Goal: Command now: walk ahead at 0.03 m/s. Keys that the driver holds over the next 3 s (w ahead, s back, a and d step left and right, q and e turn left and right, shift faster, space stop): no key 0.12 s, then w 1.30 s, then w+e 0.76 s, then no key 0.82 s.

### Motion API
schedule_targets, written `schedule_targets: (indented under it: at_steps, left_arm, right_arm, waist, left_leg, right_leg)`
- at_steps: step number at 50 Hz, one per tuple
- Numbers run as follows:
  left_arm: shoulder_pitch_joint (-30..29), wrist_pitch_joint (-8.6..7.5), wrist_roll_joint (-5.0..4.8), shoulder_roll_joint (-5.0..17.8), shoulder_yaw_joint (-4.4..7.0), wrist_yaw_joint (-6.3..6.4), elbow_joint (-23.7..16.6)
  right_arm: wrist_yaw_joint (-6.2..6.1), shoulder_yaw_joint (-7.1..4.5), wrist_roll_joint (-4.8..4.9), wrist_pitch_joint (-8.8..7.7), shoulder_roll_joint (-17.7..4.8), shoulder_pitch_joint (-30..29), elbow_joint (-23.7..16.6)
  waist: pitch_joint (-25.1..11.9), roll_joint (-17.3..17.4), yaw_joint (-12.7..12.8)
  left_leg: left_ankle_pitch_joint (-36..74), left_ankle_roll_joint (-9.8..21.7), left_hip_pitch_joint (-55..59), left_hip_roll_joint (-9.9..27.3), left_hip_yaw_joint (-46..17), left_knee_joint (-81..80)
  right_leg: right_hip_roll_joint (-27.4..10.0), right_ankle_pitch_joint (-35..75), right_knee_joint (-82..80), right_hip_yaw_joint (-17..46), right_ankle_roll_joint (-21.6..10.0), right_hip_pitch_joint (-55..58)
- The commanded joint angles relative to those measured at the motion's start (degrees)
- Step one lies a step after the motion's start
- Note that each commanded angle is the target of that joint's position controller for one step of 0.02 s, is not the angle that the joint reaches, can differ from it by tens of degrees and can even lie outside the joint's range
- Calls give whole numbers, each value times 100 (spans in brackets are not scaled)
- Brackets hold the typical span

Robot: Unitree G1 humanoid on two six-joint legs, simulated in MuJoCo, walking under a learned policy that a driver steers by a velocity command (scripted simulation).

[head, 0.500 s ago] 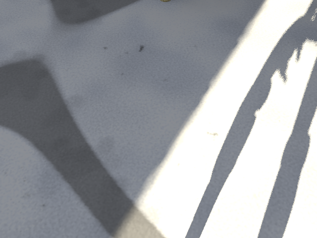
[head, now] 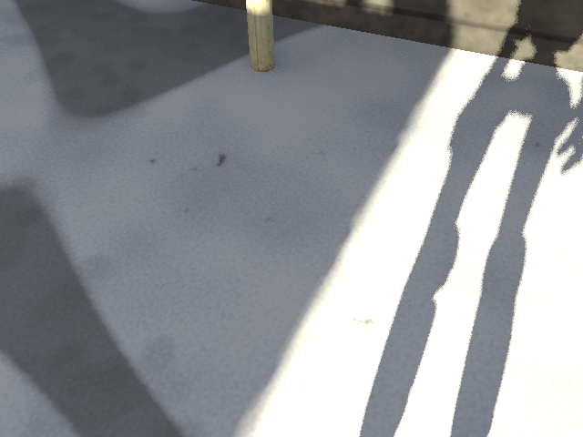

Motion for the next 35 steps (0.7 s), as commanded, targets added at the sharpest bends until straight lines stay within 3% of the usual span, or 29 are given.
schedule_targets:
  at_steps: [1,6,8,10,12,14,16,18,20,22,23,24,25,26,27,28,29,31,33,35]
  left_arm:
    - [521,-154,-77,380,19,0,65]
    - [559,-231,-102,368,14,37,77]
    - [747,-221,-65,431,54,27,117]
    - [828,-184,-31,593,142,-3,50]
    - [1104,-189,-42,658,200,-30,25]
    - [1446,-221,-35,898,325,-23,108]
    - [1444,-279,0,969,395,-31,84]
    - [1308,-350,4,916,414,-52,44]
    - [1039,-394,-43,930,438,-63,-33]
    - [719,-421,-75,931,452,-87,-132]
    - [581,-485,-57,794,409,-115,-220]
    - [457,-546,-103,350,291,-183,-504]
    - [259,-539,49,739,398,-219,-642]
    - [54,-522,112,702,411,-263,-697]
    - [17,-544,72,549,376,-311,-692]
    - [22,-553,35,489,376,-349,-679]
    - [46,-520,61,524,396,-377,-677]
    - [12,-431,67,553,424,-409,-695]
    - [-357,-370,57,521,418,-418,-843]
    - [-969,-352,38,463,372,-429,-1092]
  right_arm:
    - [-9,-83,-2,4,-383,369,-84]
    - [-20,-72,-27,-31,-326,425,49]
    - [-19,-94,-26,-20,-353,422,76]
    - [11,-159,-44,14,-447,384,14]
    - [66,-150,-67,-16,-311,162,-136]
    - [136,-117,-161,-124,-109,-192,-351]
    - [191,-186,-174,-236,-315,-421,-553]
    - [241,-240,-122,-331,-400,-467,-671]
    - [275,-259,-61,-391,-307,-284,-671]
    - [257,-328,-22,-403,-279,680,-332]
    - [193,-435,-55,-425,-536,1407,-136]
    - [112,-596,-115,-432,-1185,2164,-34]
    - [106,-578,-107,-344,-1140,2379,120]
    - [102,-496,-136,-320,-936,1664,-85]
    - [128,-458,-122,-351,-823,1172,-253]
    - [131,-420,-112,-386,-755,891,-344]
    - [116,-359,-90,-432,-617,820,-348]
    - [82,-299,-65,-496,-531,1063,-219]
    - [63,-259,-51,-524,-523,1346,-91]
    - [63,-223,-59,-530,-518,1407,-69]
  waist:
    - [559,-458,-54]
    - [324,-161,-68]
    - [275,-112,-23]
    - [549,-188,16]
    - [940,-366,179]
    - [1043,-886,354]
    - [994,-739,362]
    - [920,-610,250]
    - [824,-585,49]
    - [602,-380,-403]
    - [341,111,-723]
    - [50,1672,-929]
    - [217,1467,-825]
    - [616,592,-423]
    - [704,230,-244]
    - [691,131,-79]
    - [655,186,16]
    - [533,354,75]
    - [517,387,61]
    - [617,410,-5]
  left_leg:
    - [-514,-155,109,887,-1090,-787]
    - [101,-135,489,923,-1029,-569]
    - [-813,-99,385,761,-934,-457]
    - [-2229,40,-127,581,-849,-160]
    - [-2489,64,-879,464,-775,299]
    - [-1524,-38,-1602,271,-236,1313]
    - [-1424,-21,-1953,517,-365,1834]
    - [-1514,-33,-1923,630,-438,1763]
    - [-1140,-61,-1101,490,-211,1096]
    - [-684,-81,818,142,6,334]
    - [-940,4,1950,554,-658,-8]
    - [-2274,466,2733,2047,-3071,-1120]
    - [-2171,842,2428,2656,-4245,-1450]
    - [-2017,805,1903,2553,-3699,-1337]
    - [-1547,701,1474,2317,-3164,-1400]
    - [-1203,580,1235,2092,-2690,-1532]
    - [-669,497,1168,1910,-2319,-1597]
    - [766,430,1344,1697,-1749,-1515]
    - [1898,427,1485,1604,-1357,-1410]
    - [2337,420,1345,1482,-1086,-1441]
  right_leg:
    - [-398,-108,-966,528,-256,-426]
    - [-407,340,-1068,502,-269,-208]
    - [-278,-558,-1052,457,-370,-175]
    - [-256,-2054,-1035,633,-618,-394]
    - [-590,-2820,-1352,1233,-900,-297]
    - [-1367,-2979,-1983,2259,-1296,326]
    - [-1693,-2420,-2107,2518,-1502,554]
    - [-1584,-1686,-1978,2169,-1411,723]
    - [-1248,-1030,-1750,1539,-1206,399]
    - [-772,-464,-1021,846,-952,-679]
    - [-426,-111,-7,373,-759,-1409]
    - [342,-830,2006,-504,-424,-2540]
    - [381,-1624,3225,-290,-496,-3080]
    - [-36,-1187,3724,-2,-597,-3254]
    - [-192,-643,3716,83,-607,-3093]
    - [-302,-277,3552,75,-582,-2892]
    - [-343,-82,3391,14,-520,-2769]
    - [-268,161,3250,-190,-419,-2763]
    - [-215,358,3024,-355,-340,-2958]
    - [-141,642,2426,-518,-289,-2940]
Next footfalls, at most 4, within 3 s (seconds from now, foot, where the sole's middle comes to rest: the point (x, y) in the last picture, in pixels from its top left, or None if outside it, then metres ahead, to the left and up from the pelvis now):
0.46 left None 0.15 0.09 -0.77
0.92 right None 0.49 -0.05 -0.77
1.48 left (250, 336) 0.80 0.14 -0.77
2.02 right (322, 259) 1.05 -0.06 -0.77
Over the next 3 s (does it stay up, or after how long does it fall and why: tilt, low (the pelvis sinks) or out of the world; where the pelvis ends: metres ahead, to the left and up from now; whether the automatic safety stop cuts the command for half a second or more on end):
stays up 1.19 -0.07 0.00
